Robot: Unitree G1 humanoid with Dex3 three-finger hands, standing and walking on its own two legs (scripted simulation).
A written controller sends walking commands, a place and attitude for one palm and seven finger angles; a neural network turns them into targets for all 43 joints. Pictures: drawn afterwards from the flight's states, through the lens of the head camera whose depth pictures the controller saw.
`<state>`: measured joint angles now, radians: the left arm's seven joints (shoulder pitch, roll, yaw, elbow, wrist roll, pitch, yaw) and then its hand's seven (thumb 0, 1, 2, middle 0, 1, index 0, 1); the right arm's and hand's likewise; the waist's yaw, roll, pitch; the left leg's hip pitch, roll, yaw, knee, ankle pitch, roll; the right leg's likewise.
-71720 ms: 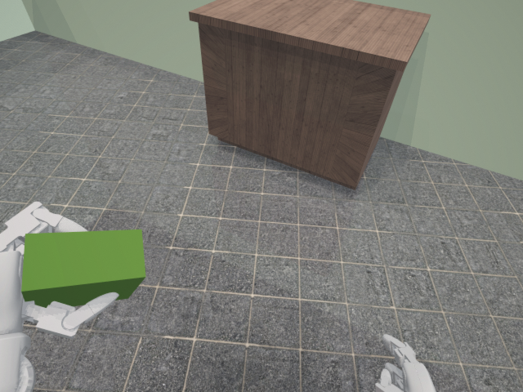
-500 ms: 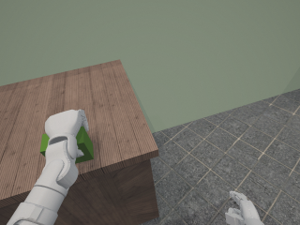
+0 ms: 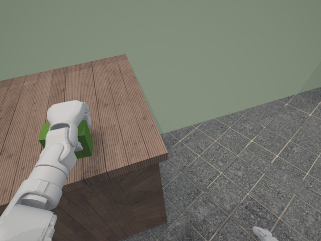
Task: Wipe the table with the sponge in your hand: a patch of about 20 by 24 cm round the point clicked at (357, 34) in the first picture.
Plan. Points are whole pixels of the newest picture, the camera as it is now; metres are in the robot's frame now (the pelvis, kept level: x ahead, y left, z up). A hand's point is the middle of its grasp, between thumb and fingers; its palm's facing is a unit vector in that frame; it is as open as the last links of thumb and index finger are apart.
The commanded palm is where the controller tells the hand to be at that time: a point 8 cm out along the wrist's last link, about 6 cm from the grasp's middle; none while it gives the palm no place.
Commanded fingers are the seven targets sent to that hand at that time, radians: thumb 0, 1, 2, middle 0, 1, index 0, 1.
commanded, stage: wipe forward along the middle lane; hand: left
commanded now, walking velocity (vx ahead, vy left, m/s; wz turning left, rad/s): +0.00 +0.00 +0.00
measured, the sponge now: (70, 144) +0.36 +0.30 +0.05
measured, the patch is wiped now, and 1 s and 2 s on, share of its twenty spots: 1.00 1.00 1.00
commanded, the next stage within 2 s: slide back across to the first lane in 1.10 s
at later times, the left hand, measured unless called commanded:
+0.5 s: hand (70, 114) +0.43 +0.31 +0.10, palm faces -0.09 +0.01 -1.00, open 9.6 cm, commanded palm +0.42 +0.32 +0.13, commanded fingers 0.00 0.10 1.30 -1.20 -1.60 -1.20 -1.60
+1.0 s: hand (68, 103) +0.47 +0.33 +0.10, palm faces -0.12 +0.05 -0.99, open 9.6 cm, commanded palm +0.48 +0.33 +0.14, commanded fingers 0.00 0.10 1.30 -1.20 -1.60 -1.20 -1.60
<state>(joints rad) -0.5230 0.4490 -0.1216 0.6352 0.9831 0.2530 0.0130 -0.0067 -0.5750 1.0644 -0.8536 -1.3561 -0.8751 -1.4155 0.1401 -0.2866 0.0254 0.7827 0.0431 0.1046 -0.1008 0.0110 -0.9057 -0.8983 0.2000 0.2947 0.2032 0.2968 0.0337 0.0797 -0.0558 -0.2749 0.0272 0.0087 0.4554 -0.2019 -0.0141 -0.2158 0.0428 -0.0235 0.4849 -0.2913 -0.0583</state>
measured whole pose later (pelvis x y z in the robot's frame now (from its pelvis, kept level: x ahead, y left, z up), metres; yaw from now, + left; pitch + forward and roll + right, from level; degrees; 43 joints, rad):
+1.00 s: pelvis +0.00 +0.04 -0.01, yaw -1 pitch +11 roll -1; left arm -0.98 0.62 -0.07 1.16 1.07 0.14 0.08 -0.01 -0.60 1.08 -0.86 -1.37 -0.88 -1.44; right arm 0.29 -0.28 0.01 0.78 0.04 0.09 -0.08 0.01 -0.91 -0.90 0.20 0.29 0.20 0.30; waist -0.09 0.04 -0.08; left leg -0.53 0.02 0.03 0.57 -0.24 0.02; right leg -0.44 0.03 0.00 0.54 -0.29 -0.01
